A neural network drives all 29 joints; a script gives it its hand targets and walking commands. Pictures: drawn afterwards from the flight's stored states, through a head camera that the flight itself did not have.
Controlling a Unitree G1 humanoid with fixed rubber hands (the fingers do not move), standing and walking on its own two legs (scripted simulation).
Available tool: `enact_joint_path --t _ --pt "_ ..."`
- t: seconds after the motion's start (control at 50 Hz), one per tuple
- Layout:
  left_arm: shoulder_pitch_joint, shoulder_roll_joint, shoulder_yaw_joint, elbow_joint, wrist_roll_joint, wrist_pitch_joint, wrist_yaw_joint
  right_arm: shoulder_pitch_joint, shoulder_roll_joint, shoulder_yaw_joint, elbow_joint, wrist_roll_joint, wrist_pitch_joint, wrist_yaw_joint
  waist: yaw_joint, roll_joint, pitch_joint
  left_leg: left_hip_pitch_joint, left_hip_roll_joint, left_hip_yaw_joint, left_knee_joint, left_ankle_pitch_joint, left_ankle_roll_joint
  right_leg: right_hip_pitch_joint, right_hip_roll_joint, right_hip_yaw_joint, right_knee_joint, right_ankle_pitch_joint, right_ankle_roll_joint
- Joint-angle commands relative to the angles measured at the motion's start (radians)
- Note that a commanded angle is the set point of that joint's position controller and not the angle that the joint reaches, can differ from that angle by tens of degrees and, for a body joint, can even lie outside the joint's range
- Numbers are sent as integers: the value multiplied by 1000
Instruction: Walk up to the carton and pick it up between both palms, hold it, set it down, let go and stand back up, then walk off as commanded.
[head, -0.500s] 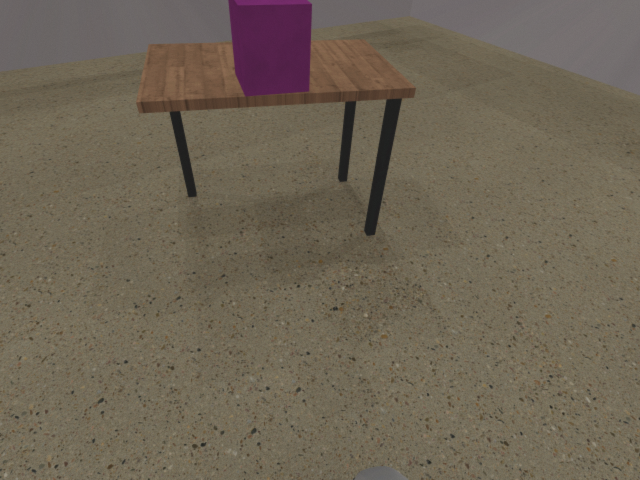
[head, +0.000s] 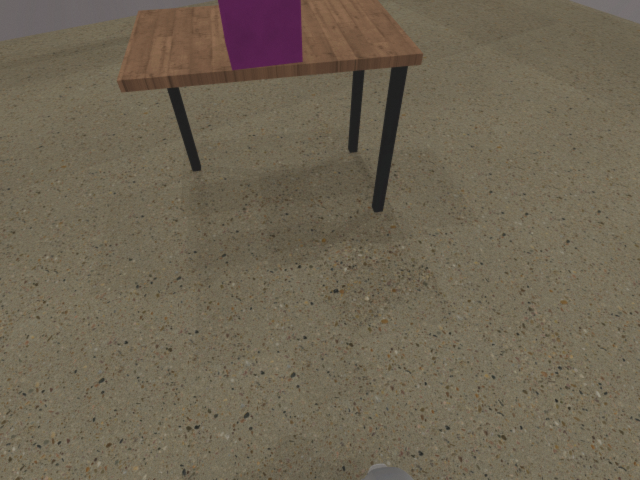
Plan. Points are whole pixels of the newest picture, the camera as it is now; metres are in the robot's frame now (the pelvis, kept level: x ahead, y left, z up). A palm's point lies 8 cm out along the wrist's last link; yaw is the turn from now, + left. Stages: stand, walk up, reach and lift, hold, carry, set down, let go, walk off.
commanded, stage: walk off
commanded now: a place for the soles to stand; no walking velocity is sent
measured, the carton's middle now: (257, 7) +1.31 +0.10 +0.08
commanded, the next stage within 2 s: none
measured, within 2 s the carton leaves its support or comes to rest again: neither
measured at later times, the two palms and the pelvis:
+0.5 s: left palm out of the picture +0.10 +0.26 -0.03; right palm (596, 401) +0.23 -0.40 -0.10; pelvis +0.15 -0.08 +0.02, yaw +0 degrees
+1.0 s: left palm (108, 257) +0.53 +0.36 -0.07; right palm (469, 256) +0.49 -0.29 -0.08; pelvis +0.42 +0.03 +0.01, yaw +2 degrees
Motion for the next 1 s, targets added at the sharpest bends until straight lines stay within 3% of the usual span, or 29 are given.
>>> enact_joint_path --t 0.0,0.02,0.04,0.06,0.08,0.1,0.12,0.16,0.2,0.3,0.4,0.48,0.52,0.62,0.66,0.68,0.7,0.72,0.74,0.76,0.78,0.8,0.82,0.84,0.86,0.88,0.9,0.94,0.98 --pt "204 328 101 -43 11 -52 26 -19 -172 -13 6 -38 -3 -5 118 -193 14 -586 -122 -59 580 -117 0 300 -270 650 -611 -715 -4" --pt "160 335 100 -53 4 -45 27 10 -210 -29 33 -31 3 -3 104 -171 41 -599 -109 -94 627 -74 5 263 -296 685 -659 -813 -5" --pt "114 345 103 -57 4 -48 30 14 -221 -41 38 -27 2 -6 84 -193 88 -606 -90 -99 668 -46 8 200 -335 772 -703 -873 -39" --pt "73 318 94 -72 -9 -52 30 63 -222 -41 50 -19 2 -5 49 -147 105 -567 -87 -121 689 23 11 165 -287 660 -655 -721 9" --pt "78 279 87 -69 -19 -59 31 94 -215 -36 49 -18 -1 -4 45 -145 72 -534 -70 -107 629 68 5 215 -213 504 -579 -525 28" --pt "103 249 77 -61 -25 -66 32 85 -209 -32 51 -20 -2 -3 63 -147 31 -522 -62 -82 579 86 -4 278 -157 413 -534 -405 37" --pt "131 233 73 -53 -24 -70 37 70 -203 -29 42 -25 -2 -2 81 -135 -11 -542 -58 -67 552 89 -11 356 -145 381 -495 -330 23" --pt "170 228 70 -55 -15 -75 42 38 -203 -31 21 -34 -2 2 100 -101 -90 -593 -54 -60 532 98 -32 478 -149 376 -460 -280 -7" --pt "204 241 67 -54 -11 -80 49 -20 -212 -35 4 -35 -1 6 117 -76 -115 -648 -54 -53 525 106 -43 550 -170 385 -464 -278 -11" --pt "238 273 80 -40 -12 -73 53 -93 -232 -51 -1 -37 18 11 118 -96 17 -695 -69 -60 541 139 -48 447 -210 414 -583 -500 36" --pt "285 235 81 -17 -19 -71 56 -146 -205 -46 -24 -48 24 12 117 -62 109 -705 -56 -44 499 193 -44 428 -191 350 -565 -325 36" --pt "295 229 83 -15 -15 -72 57 -202 -188 -43 -63 -43 23 16 111 -40 117 -658 -54 -3 409 206 -42 448 -180 278 -521 -48 31" --pt "291 217 78 -13 -14 -73 58 -228 -167 -35 -84 -43 21 18 105 -38 100 -609 -53 34 329 205 -40 476 -172 219 -468 187 22" --pt "313 218 68 -7 -10 -64 70 -284 -125 -9 -120 -41 12 26 133 -29 27 -518 -79 151 71 142 -22 651 -181 103 -310 665 -6" --pt "239 221 58 -24 -20 -64 79 -198 -112 -7 -101 -44 3 19 81 -21 -66 -287 -123 209 -67 157 3 605 -164 14 -143 886 -7" --pt "207 218 50 -33 -26 -66 84 -92 -123 -19 -74 -46 -7 11 21 30 -150 -49 -128 203 -146 264 34 502 -145 -34 40 914 -11" --pt "181 194 37 -39 -30 -74 89 47 -158 -44 -34 -54 -16 -4 -61 90 -265 255 -99 93 -124 358 99 324 -119 -40 280 889 3" --pt "213 157 22 -42 -40 -80 95 116 -197 -67 -31 -60 -18 -19 -74 159 -415 489 15 -102 -7 592 161 180 -93 -52 444 664 15" --pt "244 119 9 -50 -43 -79 99 111 -214 -75 -46 -56 -14 -31 -43 220 -484 604 165 -323 63 827 226 56 -36 -31 483 224 8" --pt "249 98 0 -61 -46 -78 103 77 -238 -73 -53 -48 -5 -37 -18 266 -450 620 255 -465 43 1028 292 -53 42 -27 501 -165 3" --pt "209 143 14 -62 -40 -72 109 44 -274 -73 -45 -21 -5 -36 -41 244 -328 463 319 -597 -75 957 416 -132 110 -27 617 -317 -4" --pt "165 185 23 -46 -32 -63 110 12 -294 -74 -31 -5 -5 -31 -22 216 -210 225 348 -656 -191 727 433 -77 64 37 638 -327 -30" --pt "131 194 25 -44 -24 -54 103 -13 -283 -62 -27 -8 3 -26 1 175 -72 39 303 -564 -253 531 364 -5 30 32 566 -291 -34" --pt "91 167 32 -41 -23 -51 92 -36 -250 -45 -18 -15 11 -26 12 144 55 -56 248 -473 -271 535 298 26 17 18 493 -256 -35" --pt "72 136 38 -33 -27 -49 85 -74 -212 -30 -17 -21 14 -33 29 113 119 -70 205 -375 -239 705 243 32 13 26 445 -227 -33" --pt "69 110 35 -34 -38 -47 84 -99 -176 -14 -24 -20 12 -41 41 113 134 -50 169 -265 -180 963 200 34 19 36 410 -209 -32" --pt "69 89 31 -38 -46 -45 84 -107 -164 -5 -26 -16 9 -47 54 151 137 -21 153 -212 -155 1153 166 20 34 20 372 -192 -32" --pt "22 90 29 -51 -54 -35 89 -92 -168 -8 -34 -7 19 -49 43 174 108 75 114 -190 -135 1212 102 -29 47 -36 236 -140 -26" --pt "-22 104 33 -52 -63 -15 95 -87 -173 -18 -50 -6 35 -45 31 197 69 110 81 -185 -130 1185 50 -35 59 -66 154 -88 -18"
